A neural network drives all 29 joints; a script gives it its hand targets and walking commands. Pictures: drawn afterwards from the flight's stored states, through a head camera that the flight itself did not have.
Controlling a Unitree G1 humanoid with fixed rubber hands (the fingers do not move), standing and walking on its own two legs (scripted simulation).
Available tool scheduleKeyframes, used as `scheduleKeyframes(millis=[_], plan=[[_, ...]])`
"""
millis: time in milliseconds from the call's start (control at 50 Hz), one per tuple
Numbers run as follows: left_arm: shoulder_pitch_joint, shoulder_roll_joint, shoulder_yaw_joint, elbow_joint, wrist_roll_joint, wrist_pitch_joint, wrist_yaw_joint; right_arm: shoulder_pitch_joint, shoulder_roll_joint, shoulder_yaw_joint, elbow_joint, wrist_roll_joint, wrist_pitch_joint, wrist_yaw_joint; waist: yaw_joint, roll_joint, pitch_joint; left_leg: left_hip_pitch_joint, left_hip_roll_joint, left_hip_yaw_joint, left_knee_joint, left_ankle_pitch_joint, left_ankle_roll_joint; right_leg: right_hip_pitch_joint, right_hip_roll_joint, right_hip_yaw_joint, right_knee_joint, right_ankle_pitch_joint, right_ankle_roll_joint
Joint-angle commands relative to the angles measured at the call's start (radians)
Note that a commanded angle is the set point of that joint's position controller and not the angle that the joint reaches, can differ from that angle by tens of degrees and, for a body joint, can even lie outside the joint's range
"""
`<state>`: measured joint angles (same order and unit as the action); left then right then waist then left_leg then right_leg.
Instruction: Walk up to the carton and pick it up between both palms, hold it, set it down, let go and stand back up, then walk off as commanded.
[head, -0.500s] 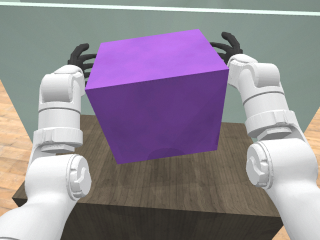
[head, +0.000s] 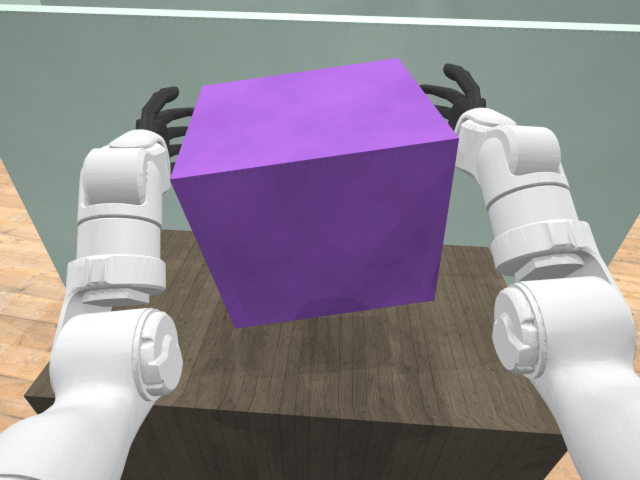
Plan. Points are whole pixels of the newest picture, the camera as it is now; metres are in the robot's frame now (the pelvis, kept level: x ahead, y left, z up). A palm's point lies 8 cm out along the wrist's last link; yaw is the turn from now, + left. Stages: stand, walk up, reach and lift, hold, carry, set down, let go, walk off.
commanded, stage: hold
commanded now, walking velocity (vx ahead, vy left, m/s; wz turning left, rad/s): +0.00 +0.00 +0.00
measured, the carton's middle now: (317, 192) +0.40 +0.02 +0.24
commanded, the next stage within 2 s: set down in 0.30 s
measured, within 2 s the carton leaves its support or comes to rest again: neither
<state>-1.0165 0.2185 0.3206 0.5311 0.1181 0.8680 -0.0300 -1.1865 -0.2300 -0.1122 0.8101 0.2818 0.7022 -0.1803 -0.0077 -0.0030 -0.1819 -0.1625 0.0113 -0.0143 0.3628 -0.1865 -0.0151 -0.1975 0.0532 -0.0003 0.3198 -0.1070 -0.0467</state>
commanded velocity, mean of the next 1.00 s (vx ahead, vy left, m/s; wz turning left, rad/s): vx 0.00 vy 0.00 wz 0.00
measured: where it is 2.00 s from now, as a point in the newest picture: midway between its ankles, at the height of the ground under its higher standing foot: outside the picture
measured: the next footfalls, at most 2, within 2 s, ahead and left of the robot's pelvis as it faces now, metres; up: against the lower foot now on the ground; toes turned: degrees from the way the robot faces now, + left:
none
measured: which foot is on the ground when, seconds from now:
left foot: down 0.00-1.00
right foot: down 0.00-1.00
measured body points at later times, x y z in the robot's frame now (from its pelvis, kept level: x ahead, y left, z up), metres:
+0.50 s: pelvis +0.00 +0.00 +0.00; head -0.09 +0.01 +0.44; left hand +0.38 +0.21 +0.34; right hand +0.40 -0.14 +0.35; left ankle +0.01 +0.13 -0.75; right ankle +0.04 -0.09 -0.75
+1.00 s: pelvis +0.02 +0.00 +0.00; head -0.02 +0.00 +0.45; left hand +0.43 +0.20 +0.31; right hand +0.45 -0.15 +0.28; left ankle +0.01 +0.13 -0.75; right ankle +0.04 -0.09 -0.75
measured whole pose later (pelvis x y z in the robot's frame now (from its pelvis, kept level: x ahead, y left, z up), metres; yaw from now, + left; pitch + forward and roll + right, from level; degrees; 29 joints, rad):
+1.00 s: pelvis +0.02 +0.00 +0.00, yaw +0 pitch -1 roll +0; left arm -1.01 0.17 0.37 0.43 0.19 0.75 -0.07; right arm -1.08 -0.22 -0.11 0.88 0.22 0.38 -0.04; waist -0.01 -0.01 -0.12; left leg -0.12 0.01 -0.02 0.34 -0.20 -0.02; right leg -0.16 0.05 0.00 0.31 -0.14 -0.05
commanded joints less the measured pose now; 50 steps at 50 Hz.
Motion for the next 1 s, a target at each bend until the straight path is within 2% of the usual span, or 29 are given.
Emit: scheduleKeyframes(millis=[0, 40, 60, 100, 120, 180, 200, 260, 280, 300, 320, 340, 360, 380, 460, 480, 520, 540, 580, 600, 680, 720, 760, 780, 840, 860, 920, 940, 980], plan=[[-0.757, -0.521, -0.26, -0.194, -0.163, -0.07, -0.202, -0.625, 0.591, 0.228, -0.243, 0.175, 0.002, 0.152, -0.081, 0.028, -0.313, -0.184, 0.0, -0.068, -0.124, 0.006, -0.004, 0.461, -0.018, 0.078, -0.007, 0.194, 0.024], [-0.768, -0.521, -0.255, -0.207, -0.169, -0.07, -0.207, -0.612, 0.605, 0.242, -0.244, 0.18, 0.011, 0.147, -0.085, 0.021, -0.307, -0.196, -0.001, -0.066, -0.124, 0.009, -0.004, 0.47, -0.019, 0.086, -0.008, 0.217, 0.02], [-0.769, -0.532, -0.262, -0.197, -0.163, -0.069, -0.207, -0.603, 0.583, 0.212, -0.225, 0.172, 0.008, 0.15, -0.097, 0.054, -0.298, -0.211, 0.006, -0.073, -0.131, -0.02, -0.014, 0.465, -0.02, 0.09, -0.005, 0.197, 0.016], [-0.762, -0.499, -0.23, -0.153, -0.149, -0.067, -0.205, -0.639, 0.592, 0.228, -0.225, 0.167, 0.006, 0.151, -0.079, 0.015, -0.264, -0.204, -0.002, -0.071, -0.138, -0.049, 0.006, 0.446, -0.026, 0.083, -0.021, 0.147, 0.03], [-0.761, -0.531, -0.274, -0.192, -0.173, -0.073, -0.202, -0.616, 0.578, 0.222, -0.235, 0.163, 0.002, 0.152, -0.101, 0.035, -0.308, -0.197, 0.006, -0.072, -0.138, -0.028, -0.01, 0.457, -0.021, 0.077, -0.01, 0.172, 0.025], [-0.771, -0.529, -0.265, -0.182, -0.164, -0.077, -0.199, -0.629, 0.596, 0.224, -0.235, 0.172, 0.0, 0.152, -0.087, 0.038, -0.304, -0.203, 0.005, -0.073, -0.135, -0.033, -0.004, 0.449, -0.019, 0.079, -0.007, 0.16, 0.025], [-0.785, -0.535, -0.281, -0.23, -0.179, -0.077, -0.195, -0.626, 0.61, 0.236, -0.259, 0.184, -0.001, 0.151, -0.094, 0.042, -0.341, -0.2, 0.002, -0.071, -0.123, 0.008, -0.007, 0.487, -0.02, 0.083, 0.005, 0.22, 0.024], [-0.766, -0.527, -0.252, -0.188, -0.15, -0.07, -0.21, -0.595, 0.575, 0.219, -0.182, 0.17, 0.009, 0.156, -0.087, 0.058, -0.261, -0.211, 0.011, -0.077, -0.138, -0.023, -0.014, 0.45, -0.019, 0.084, -0.009, 0.172, 0.014], [-0.774, -0.523, -0.256, -0.225, -0.17, -0.077, -0.204, -0.603, 0.593, 0.223, -0.226, 0.17, 0.005, 0.156, -0.082, 0.032, -0.321, -0.194, 0.004, -0.071, -0.135, 0.0, -0.011, 0.462, -0.015, 0.079, 0.002, 0.194, 0.023], [-0.844, -0.523, -0.289, -0.391, -0.21, -0.092, -0.183, -0.601, 0.621, 0.262, -0.353, 0.202, -0.032, 0.158, -0.098, -0.021, -0.447, -0.065, -0.046, -0.046, -0.095, 0.155, -0.017, 0.523, -0.014, 0.055, -0.021, 0.284, 0.041], [-0.853, -0.538, -0.307, -0.396, -0.22, -0.089, -0.172, -0.615, 0.59, 0.253, -0.345, 0.211, -0.036, 0.163, -0.125, -0.003, -0.446, -0.062, -0.04, -0.059, -0.097, 0.165, -0.032, 0.525, -0.014, 0.052, -0.016, 0.305, 0.033], [-0.798, -0.544, -0.302, -0.352, -0.208, -0.084, -0.173, -0.62, 0.608, 0.277, -0.393, 0.212, -0.037, 0.157, -0.119, -0.029, -0.456, -0.059, -0.06, -0.046, -0.086, 0.191, -0.022, 0.552, -0.014, 0.049, -0.023, 0.341, 0.043], [-0.793, -0.525, -0.298, -0.315, -0.199, -0.086, -0.177, -0.627, 0.6, 0.268, -0.348, 0.214, -0.038, 0.149, -0.11, -0.015, -0.43, -0.064, -0.056, -0.048, -0.074, 0.189, -0.025, 0.534, -0.021, 0.05, -0.023, 0.327, 0.04], [-0.761, -0.494, -0.235, -0.184, -0.145, -0.076, -0.189, -0.638, 0.563, 0.229, -0.284, 0.173, -0.039, 0.158, -0.078, -0.029, -0.336, -0.085, -0.061, -0.036, -0.106, 0.076, -0.016, 0.486, -0.023, 0.047, -0.04, 0.2, 0.041], [-0.76, -0.481, -0.141, -0.051, -0.047, -0.111, -0.224, -0.693, 0.445, 0.11, -0.139, 0.042, -0.111, 0.19, -0.065, 0.027, -0.163, -0.116, -0.016, -0.047, -0.162, -0.123, -0.003, 0.35, -0.03, 0.033, -0.054, -0.062, 0.024], [-0.756, -0.482, -0.135, -0.052, -0.03, -0.12, -0.23, -0.697, 0.429, 0.11, -0.12, 0.035, -0.131, 0.206, -0.051, 0.038, -0.15, -0.131, -0.013, -0.051, -0.178, -0.149, -0.003, 0.354, -0.028, 0.032, -0.049, -0.079, 0.022], [-0.717, -0.505, -0.155, -0.034, -0.026, -0.143, -0.243, -0.661, 0.433, 0.081, -0.04, -0.006, -0.166, 0.225, -0.065, 0.049, -0.108, -0.144, -0.006, -0.058, -0.188, -0.215, -0.004, 0.361, -0.024, 0.023, -0.049, -0.106, 0.022], [-0.683, -0.505, -0.125, -0.015, 0.006, -0.16, -0.244, -0.608, 0.413, 0.049, -0.023, -0.033, -0.198, 0.249, -0.049, 0.073, -0.137, -0.144, 0.002, -0.063, -0.201, -0.228, -0.006, 0.37, -0.021, 0.014, -0.025, -0.13, 0.014], [-0.627, -0.482, -0.093, -0.017, 0.032, -0.155, -0.249, -0.548, 0.411, 0.043, 0.023, -0.04, -0.214, 0.265, -0.029, 0.033, -0.09, -0.12, 0.006, -0.055, -0.202, -0.208, 0.005, 0.363, -0.015, 0.003, -0.017, -0.139, 0.019], [-0.635, -0.457, -0.079, -0.024, 0.038, -0.159, -0.256, -0.539, 0.416, 0.024, 0.042, -0.059, -0.222, 0.267, -0.041, 0.004, -0.099, -0.109, 0.0, -0.04, -0.21, -0.204, 0.016, 0.389, -0.016, -0.006, -0.023, -0.138, 0.027], [-0.594, -0.479, -0.124, -0.052, 0.026, -0.164, -0.24, -0.51, 0.382, 0.011, 0.051, -0.055, -0.267, 0.284, -0.048, 0.065, -0.05, -0.152, 0.006, -0.041, -0.214, -0.182, -0.008, 0.385, -0.006, -0.012, -0.025, -0.12, 0.012], [-0.559, -0.484, -0.12, -0.068, 0.011, -0.169, -0.219, -0.574, 0.418, 0.047, -0.028, -0.034, -0.299, 0.285, -0.012, 0.029, -0.091, -0.127, -0.004, -0.023, -0.193, -0.092, -0.002, 0.395, -0.003, -0.017, -0.039, -0.084, 0.019], [-0.56, -0.482, -0.121, -0.086, 0.017, -0.17, -0.201, -0.575, 0.404, 0.054, -0.034, -0.029, -0.323, 0.287, -0.012, 0.025, -0.126, -0.109, -0.001, -0.02, -0.183, -0.032, -0.006, 0.409, -0.005, -0.022, -0.039, -0.044, 0.02], [-0.493, -0.482, -0.127, -0.099, 0.011, -0.16, -0.197, -0.555, 0.406, 0.095, -0.08, -0.02, -0.331, 0.284, -0.005, -0.004, -0.111, -0.079, -0.01, -0.006, -0.166, 0.041, -0.006, 0.4, -0.01, -0.023, -0.055, -0.012, 0.02], [-0.404, -0.505, -0.15, -0.157, 0.005, -0.149, -0.174, -0.555, 0.399, 0.14, -0.177, 0.012, -0.356, 0.276, 0.002, 0.005, -0.211, 0.005, -0.015, -0.001, -0.116, 0.24, -0.024, 0.422, -0.002, -0.035, -0.05, 0.103, 0.015], [-0.426, -0.523, -0.188, -0.224, -0.016, -0.159, -0.155, -0.56, 0.41, 0.159, -0.212, 0.033, -0.375, 0.276, 0.004, 0.007, -0.284, 0.057, -0.008, -0.009, -0.088, 0.333, -0.033, 0.422, 0.006, -0.044, -0.039, 0.159, 0.018], [-0.322, -0.506, -0.171, -0.237, -0.016, -0.143, -0.134, -0.533, 0.415, 0.211, -0.287, 0.057, -0.389, 0.263, 0.012, -0.035, -0.342, 0.103, -0.04, 0.009, -0.056, 0.452, -0.025, 0.478, -0.002, -0.044, -0.029, 0.326, 0.038], [-0.312, -0.535, -0.226, -0.317, -0.038, -0.141, -0.12, -0.547, 0.418, 0.253, -0.398, 0.081, -0.399, 0.255, 0.005, -0.034, -0.398, 0.129, -0.039, 0.004, -0.019, 0.588, -0.043, 0.502, 0.006, -0.053, -0.012, 0.432, 0.038], [-0.27, -0.538, -0.268, -0.398, -0.065, -0.139, -0.102, -0.535, 0.437, 0.328, -0.501, 0.129, -0.404, 0.239, 0.01, -0.043, -0.482, 0.158, -0.047, -0.007, 0.014, 0.65, -0.038, 0.54, 0.005, -0.048, 0.01, 0.572, 0.049]])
